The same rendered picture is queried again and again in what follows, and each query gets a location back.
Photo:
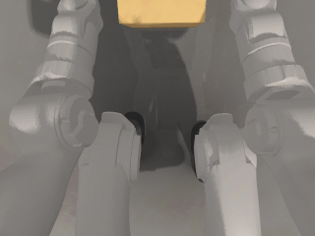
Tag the left robot thigh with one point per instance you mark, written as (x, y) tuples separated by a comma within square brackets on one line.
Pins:
[(103, 197)]

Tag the robot left forearm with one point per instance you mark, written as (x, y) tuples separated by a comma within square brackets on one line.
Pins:
[(70, 54)]

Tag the robot right upper arm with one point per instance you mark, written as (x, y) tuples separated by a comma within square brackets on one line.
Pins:
[(283, 132)]

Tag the robot left shin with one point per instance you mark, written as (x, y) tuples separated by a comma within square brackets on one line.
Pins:
[(106, 117)]

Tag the robot left upper arm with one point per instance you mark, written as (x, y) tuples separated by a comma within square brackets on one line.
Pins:
[(51, 132)]

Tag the robot right forearm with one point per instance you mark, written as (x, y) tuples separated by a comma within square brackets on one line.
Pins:
[(265, 53)]

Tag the carton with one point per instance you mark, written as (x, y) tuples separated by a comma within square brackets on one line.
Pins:
[(161, 14)]

